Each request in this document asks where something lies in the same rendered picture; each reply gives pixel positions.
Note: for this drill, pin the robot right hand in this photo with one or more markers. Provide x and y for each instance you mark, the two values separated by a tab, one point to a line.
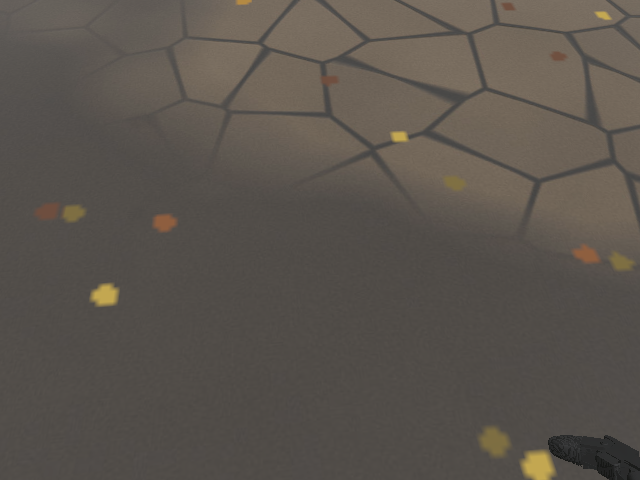
610	457

